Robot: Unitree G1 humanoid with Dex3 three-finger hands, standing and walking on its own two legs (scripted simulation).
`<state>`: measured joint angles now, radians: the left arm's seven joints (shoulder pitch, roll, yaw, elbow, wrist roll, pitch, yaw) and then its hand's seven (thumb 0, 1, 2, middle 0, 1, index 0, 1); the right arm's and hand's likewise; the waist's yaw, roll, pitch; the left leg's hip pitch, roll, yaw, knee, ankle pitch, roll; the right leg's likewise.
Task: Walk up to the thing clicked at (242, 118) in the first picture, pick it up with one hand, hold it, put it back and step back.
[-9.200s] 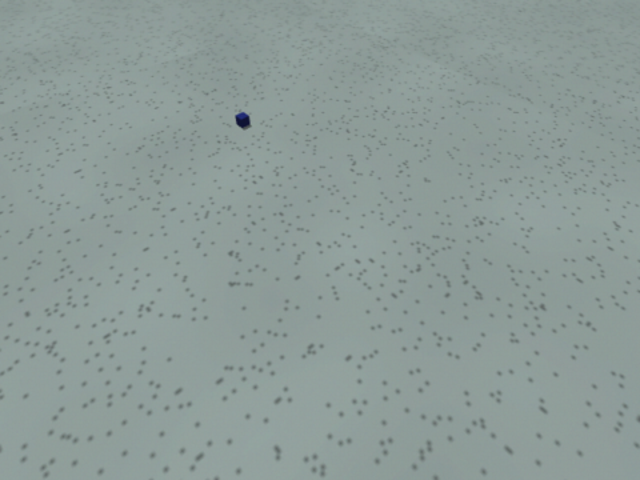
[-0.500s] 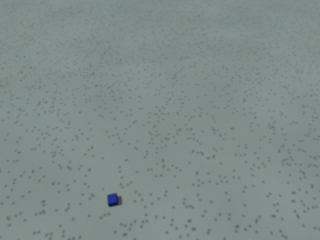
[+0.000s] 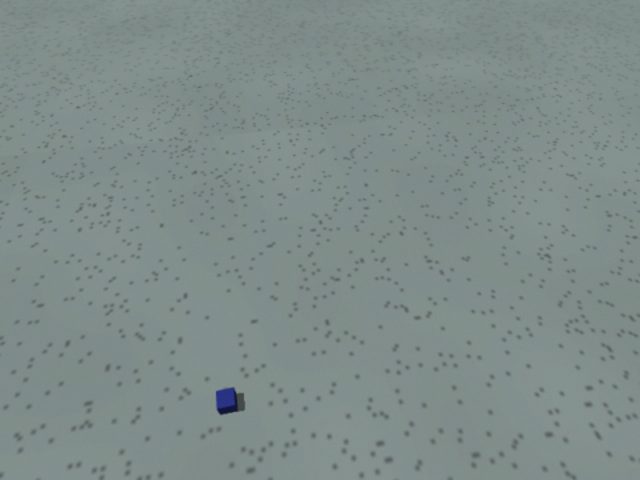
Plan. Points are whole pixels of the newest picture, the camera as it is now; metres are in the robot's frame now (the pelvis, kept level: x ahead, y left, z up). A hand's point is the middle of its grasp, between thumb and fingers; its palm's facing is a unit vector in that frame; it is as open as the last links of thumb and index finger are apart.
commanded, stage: stand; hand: left
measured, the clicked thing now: (226, 401) +0.48 +0.27 -0.76
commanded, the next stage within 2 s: walk up in 0.06 s
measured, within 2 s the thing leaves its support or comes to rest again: neither
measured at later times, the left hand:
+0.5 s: hand out of the picture +0.11 +0.18 -0.16, palm faces -0.03 -0.94 -0.35, open 7.4 cm
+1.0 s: hand out of the picture +0.16 +0.22 -0.15, palm faces +0.04 -0.91 -0.40, open 7.4 cm
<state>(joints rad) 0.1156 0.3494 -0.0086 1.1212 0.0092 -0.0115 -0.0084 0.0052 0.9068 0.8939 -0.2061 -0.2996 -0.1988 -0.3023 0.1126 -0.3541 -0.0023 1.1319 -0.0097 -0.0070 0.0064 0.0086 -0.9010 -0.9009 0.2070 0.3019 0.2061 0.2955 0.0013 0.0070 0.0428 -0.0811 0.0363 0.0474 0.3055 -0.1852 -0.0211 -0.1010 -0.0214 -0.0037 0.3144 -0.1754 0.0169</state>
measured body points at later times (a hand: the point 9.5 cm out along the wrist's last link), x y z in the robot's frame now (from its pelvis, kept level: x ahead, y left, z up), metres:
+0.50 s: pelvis +0.04 -0.07 -0.01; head +0.07 -0.09 +0.43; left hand +0.11 +0.23 -0.13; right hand +0.08 -0.41 -0.15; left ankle +0.01 +0.07 -0.71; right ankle +0.06 -0.19 -0.75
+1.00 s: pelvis +0.06 -0.06 -0.02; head +0.09 -0.07 +0.43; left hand +0.16 +0.26 -0.13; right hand +0.20 -0.36 -0.14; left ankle +0.07 +0.05 -0.75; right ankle +0.06 -0.19 -0.75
